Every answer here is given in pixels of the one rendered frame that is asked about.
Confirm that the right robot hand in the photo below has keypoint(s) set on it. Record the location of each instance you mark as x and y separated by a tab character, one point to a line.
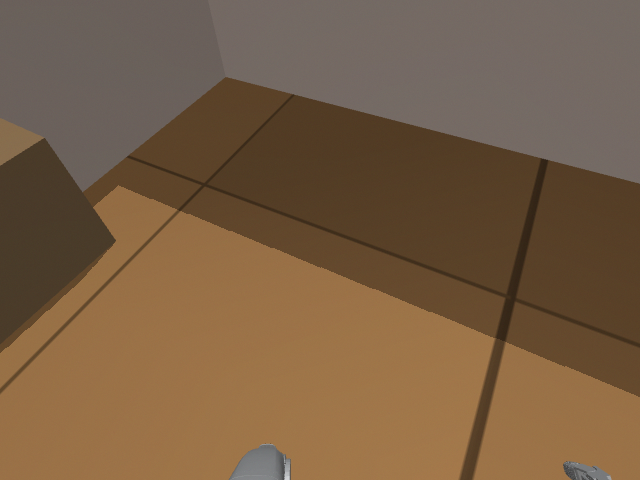
577	471

